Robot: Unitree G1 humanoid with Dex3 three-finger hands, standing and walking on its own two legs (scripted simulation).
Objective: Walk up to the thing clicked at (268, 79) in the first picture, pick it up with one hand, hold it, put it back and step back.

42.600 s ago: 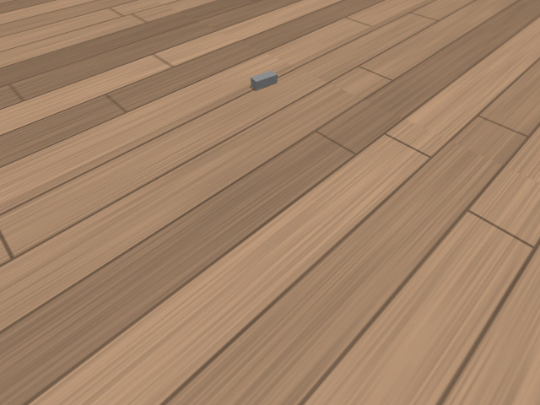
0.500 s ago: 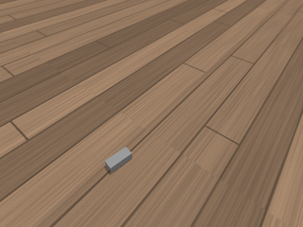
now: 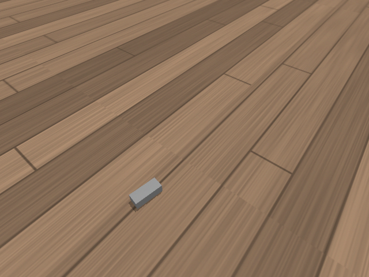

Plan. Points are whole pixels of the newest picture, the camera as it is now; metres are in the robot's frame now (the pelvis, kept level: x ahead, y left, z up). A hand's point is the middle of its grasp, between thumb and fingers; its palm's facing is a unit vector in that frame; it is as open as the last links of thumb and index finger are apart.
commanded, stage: stand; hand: left
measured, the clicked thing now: (146, 192) +0.72 +0.24 -0.75
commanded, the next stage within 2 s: walk up in 0.92 s
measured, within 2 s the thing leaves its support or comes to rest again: neither
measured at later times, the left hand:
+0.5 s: hand out of the picture +0.04 +0.24 -0.15, palm faces -0.02 -0.94 -0.35, open 7.4 cm
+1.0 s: hand out of the picture +0.06 +0.24 -0.15, palm faces -0.01 -0.94 -0.33, open 7.4 cm
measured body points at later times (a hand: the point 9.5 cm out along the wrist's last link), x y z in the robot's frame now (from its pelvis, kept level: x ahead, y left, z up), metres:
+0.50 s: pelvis -0.03 -0.01 +0.00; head -0.02 -0.02 +0.45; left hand +0.04 +0.29 -0.13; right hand +0.04 -0.31 -0.13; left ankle -0.02 +0.12 -0.74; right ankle +0.00 -0.14 -0.74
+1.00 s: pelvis -0.01 -0.01 +0.00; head -0.01 -0.02 +0.45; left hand +0.06 +0.29 -0.12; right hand +0.05 -0.32 -0.13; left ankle -0.02 +0.12 -0.73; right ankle -0.01 -0.14 -0.74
